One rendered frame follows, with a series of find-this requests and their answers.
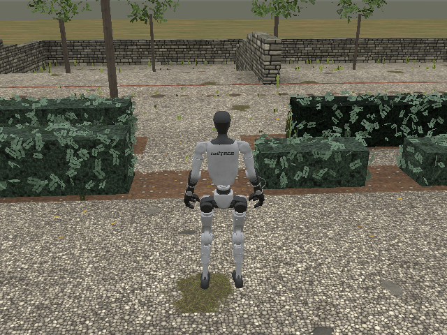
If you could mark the right robot hand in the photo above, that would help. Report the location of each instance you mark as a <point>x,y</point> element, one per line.
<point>255,197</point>

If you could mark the right robot upper arm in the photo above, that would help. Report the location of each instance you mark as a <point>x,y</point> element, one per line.
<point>245,148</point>

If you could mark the left robot hand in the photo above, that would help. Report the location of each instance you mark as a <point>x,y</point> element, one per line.
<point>190,198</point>

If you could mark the left robot upper arm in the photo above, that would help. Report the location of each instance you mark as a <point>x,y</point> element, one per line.
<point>200,149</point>

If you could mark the right robot forearm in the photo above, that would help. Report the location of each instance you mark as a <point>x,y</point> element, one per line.
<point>255,182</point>

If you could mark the left robot forearm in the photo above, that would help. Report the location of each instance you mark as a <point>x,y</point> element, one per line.
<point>190,185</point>

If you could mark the robot right foot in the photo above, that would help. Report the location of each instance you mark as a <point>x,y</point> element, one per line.
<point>238,281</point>

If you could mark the robot torso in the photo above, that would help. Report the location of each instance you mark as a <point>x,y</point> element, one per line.
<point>222,163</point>

